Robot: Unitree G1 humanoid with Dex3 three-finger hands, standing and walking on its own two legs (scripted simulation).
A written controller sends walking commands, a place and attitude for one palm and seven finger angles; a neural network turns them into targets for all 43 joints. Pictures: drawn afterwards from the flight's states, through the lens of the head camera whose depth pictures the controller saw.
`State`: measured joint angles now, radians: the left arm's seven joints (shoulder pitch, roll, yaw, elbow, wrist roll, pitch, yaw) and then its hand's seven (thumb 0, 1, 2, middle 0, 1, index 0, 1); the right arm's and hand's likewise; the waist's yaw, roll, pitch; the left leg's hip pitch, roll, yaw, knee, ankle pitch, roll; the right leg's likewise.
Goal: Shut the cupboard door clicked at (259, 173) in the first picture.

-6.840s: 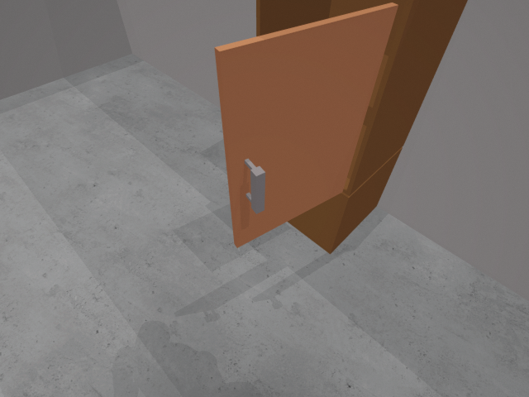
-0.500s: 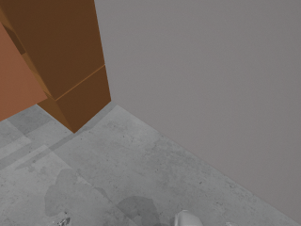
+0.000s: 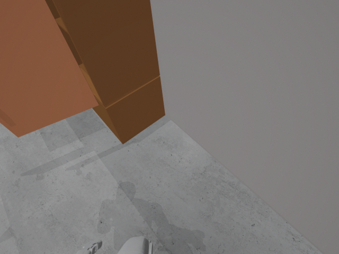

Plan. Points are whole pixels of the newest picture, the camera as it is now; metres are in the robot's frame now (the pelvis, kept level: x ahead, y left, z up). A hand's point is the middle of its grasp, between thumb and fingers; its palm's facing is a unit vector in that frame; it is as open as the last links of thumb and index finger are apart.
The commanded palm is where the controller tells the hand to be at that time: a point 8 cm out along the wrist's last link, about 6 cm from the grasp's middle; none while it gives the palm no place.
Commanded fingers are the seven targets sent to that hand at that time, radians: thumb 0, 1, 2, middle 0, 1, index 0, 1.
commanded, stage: turn to face it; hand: left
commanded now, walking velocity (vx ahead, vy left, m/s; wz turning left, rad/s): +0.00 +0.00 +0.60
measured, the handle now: out of the picture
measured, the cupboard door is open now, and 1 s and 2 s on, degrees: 77 77 77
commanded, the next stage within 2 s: take the last steps up to it in 0.78 s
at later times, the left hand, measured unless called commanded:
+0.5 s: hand out of the picture +0.00 +0.27 -0.18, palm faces +0.31 -0.92 -0.24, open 7.4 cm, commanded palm none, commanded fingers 0.00 0.90 0.90 -0.20 -0.30 -0.20 -0.30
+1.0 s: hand out of the picture +0.01 +0.18 -0.15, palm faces +0.44 -0.86 -0.26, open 7.3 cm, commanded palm none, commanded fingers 0.00 0.90 0.90 -0.20 -0.30 -0.20 -0.30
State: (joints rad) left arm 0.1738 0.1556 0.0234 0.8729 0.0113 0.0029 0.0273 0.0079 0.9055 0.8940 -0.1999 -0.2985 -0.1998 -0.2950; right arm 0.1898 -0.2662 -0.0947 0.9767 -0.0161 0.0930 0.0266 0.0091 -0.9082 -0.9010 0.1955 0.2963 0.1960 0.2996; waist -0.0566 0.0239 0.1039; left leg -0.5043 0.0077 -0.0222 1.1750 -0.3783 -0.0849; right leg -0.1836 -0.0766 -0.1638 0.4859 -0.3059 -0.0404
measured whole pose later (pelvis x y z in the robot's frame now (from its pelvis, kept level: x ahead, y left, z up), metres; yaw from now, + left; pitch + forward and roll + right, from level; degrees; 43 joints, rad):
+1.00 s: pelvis +0.02 -0.02 +0.00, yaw +25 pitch -1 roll +3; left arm 0.22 0.15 0.04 0.95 0.01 -0.02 0.03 0.00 0.93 0.89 -0.20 -0.30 -0.20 -0.30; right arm 0.23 -0.23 -0.08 1.05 -0.02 0.07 0.01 0.01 -0.91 -0.90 0.20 0.30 0.20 0.30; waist -0.02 0.03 0.07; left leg -0.46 0.01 -0.03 1.13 -0.35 -0.06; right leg -0.17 -0.05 -0.16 0.45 -0.27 -0.05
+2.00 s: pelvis +0.22 +0.18 -0.01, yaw +29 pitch -1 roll +2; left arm 0.14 0.14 0.04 0.99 0.01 -0.06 0.00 0.00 0.91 0.89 -0.20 -0.30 -0.20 -0.29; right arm 0.34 -0.15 -0.04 1.15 -0.02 -0.01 0.00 0.01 -0.91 -0.90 0.20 0.30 0.20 0.30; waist -0.05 0.02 0.11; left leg -0.40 0.06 0.04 1.14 -0.33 0.00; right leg -0.25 -0.01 -0.14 0.50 -0.24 -0.08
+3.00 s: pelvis +0.36 +0.27 +0.00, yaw +28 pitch +0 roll +3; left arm 0.16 0.16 0.02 0.99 0.02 0.00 0.03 0.01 0.91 0.89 -0.20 -0.30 -0.20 -0.29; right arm 0.21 -0.22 -0.06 1.07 -0.01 0.07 -0.02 0.01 -0.91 -0.90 0.20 0.30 0.20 0.30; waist -0.02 0.02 0.09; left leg -0.39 -0.01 0.02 0.96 -0.49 -0.06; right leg -0.21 -0.04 -0.06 0.51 -0.30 -0.04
